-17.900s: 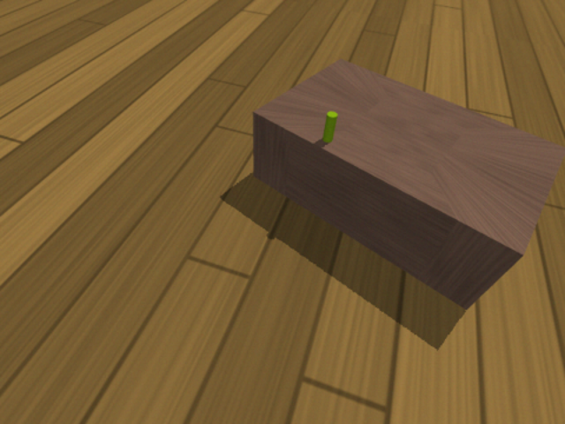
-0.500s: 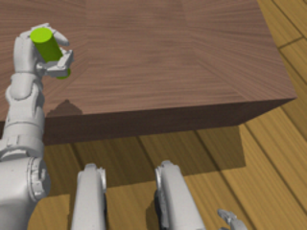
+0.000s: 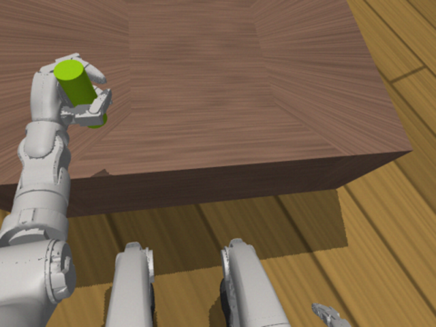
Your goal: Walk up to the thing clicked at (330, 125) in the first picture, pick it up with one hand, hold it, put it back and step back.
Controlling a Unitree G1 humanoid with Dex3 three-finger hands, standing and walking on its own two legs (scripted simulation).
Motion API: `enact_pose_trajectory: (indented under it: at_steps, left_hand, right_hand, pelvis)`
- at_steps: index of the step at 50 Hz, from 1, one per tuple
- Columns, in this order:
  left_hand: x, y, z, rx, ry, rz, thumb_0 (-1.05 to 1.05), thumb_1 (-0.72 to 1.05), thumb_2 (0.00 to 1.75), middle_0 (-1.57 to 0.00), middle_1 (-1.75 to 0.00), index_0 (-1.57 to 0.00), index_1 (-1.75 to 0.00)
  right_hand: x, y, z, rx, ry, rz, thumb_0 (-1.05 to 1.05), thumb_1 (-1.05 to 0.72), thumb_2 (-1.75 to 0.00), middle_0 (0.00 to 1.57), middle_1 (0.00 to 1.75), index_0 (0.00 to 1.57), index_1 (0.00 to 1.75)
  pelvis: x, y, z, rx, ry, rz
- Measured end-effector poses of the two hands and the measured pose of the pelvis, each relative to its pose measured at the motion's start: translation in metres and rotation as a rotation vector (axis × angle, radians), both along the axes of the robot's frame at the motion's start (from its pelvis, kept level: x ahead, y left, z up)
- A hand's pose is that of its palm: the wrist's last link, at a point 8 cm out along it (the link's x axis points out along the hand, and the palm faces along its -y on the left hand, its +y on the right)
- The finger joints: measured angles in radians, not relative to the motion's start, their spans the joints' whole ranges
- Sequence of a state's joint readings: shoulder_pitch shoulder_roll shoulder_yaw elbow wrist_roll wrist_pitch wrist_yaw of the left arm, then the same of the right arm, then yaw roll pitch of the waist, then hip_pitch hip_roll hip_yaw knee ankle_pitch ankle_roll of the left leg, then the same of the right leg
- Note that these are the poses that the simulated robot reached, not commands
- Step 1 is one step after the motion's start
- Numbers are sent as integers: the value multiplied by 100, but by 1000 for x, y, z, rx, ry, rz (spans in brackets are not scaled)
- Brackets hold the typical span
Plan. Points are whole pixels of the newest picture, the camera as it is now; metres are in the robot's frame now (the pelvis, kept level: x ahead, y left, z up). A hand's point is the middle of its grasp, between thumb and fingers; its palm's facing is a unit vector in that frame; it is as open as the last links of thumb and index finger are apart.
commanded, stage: lift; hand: left
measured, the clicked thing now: (83, 97) +0.50 +0.18 +0.03
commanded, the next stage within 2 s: hold in 1.36 s
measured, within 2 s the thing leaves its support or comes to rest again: neither
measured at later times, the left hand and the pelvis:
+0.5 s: hand (54, 103) +0.42 +0.18 +0.13, palm faces +0.02 -1.00 -0.03, open 5.4 cm; pelvis +0.02 +0.00 +0.09, yaw +2 degrees
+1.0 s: hand (31, 107) +0.38 +0.17 +0.18, palm faces -0.01 -1.00 -0.02, open 5.4 cm; pelvis +0.03 +0.00 +0.14, yaw +3 degrees
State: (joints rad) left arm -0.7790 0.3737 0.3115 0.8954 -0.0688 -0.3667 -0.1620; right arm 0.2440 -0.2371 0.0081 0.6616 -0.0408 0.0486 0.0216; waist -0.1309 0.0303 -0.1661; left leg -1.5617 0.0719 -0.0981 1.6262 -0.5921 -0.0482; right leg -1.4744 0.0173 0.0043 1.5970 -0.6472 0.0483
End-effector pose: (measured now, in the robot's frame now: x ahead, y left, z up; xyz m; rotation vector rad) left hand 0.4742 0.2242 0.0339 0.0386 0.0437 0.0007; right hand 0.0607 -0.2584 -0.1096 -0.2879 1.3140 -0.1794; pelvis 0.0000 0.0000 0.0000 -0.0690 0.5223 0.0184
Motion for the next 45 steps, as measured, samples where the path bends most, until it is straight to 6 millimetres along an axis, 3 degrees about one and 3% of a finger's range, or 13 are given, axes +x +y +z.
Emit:
enact_pose_trajectory:
  at_steps: [9, 27, 45]
  left_hand:
    - [-24, 3, 32, 10, 1, 3, 0, 12, 113, -101, -117, -103, -115]
    - [-85, 8, 109, -7, -6, 26, 0, 12, 114, -101, -117, -103, -115]
    - [-113, 3, 141, -30, 2, 2, 1, 12, 114, -101, -118, -103, -115]
  right_hand:
    - [19, 5, 26, 17, -59, 2, 1, -90, -90, 20, 30, 20, 29]
    - [77, 10, 101, 26, -247, 53, 1, -89, -89, 20, 30, 20, 29]
    - [93, 12, 142, 41, -323, 62, 1, -88, -89, 20, 30, 20, 29]
  pelvis:
    - [6, 0, 28, 2, -51, 9]
    - [20, -2, 95, 22, -204, 33]
    - [27, -3, 130, 40, -298, 34]
